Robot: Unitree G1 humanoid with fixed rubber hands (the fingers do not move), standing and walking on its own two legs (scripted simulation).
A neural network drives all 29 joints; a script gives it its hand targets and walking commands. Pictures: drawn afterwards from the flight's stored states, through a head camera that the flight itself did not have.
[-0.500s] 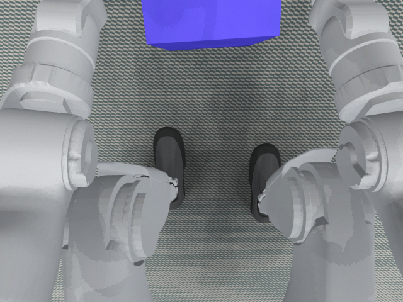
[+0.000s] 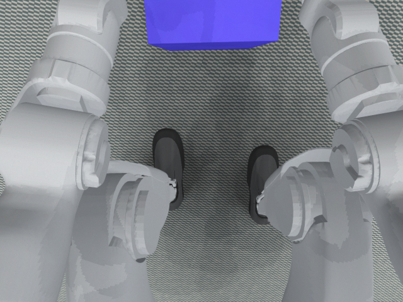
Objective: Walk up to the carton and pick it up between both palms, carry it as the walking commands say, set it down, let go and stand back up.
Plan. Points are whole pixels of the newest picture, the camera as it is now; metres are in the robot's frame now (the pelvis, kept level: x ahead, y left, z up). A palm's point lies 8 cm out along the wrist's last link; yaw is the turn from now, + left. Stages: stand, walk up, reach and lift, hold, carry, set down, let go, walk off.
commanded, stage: reach and lift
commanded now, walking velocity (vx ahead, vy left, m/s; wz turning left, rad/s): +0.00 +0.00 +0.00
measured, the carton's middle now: out of the picture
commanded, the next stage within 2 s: none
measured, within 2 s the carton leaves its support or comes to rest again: leaves its support in 1.00 s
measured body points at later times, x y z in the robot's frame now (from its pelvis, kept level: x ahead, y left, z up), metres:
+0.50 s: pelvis +0.00 +0.00 -0.01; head +0.38 +0.00 +0.21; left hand +0.58 +0.15 -0.20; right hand +0.57 -0.11 -0.21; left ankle +0.15 +0.11 -0.34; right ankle +0.11 -0.12 -0.34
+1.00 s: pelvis +0.00 +0.00 -0.01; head +0.37 +0.01 +0.22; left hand +0.57 +0.14 -0.20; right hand +0.56 -0.12 -0.20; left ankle +0.15 +0.11 -0.34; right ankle +0.11 -0.12 -0.34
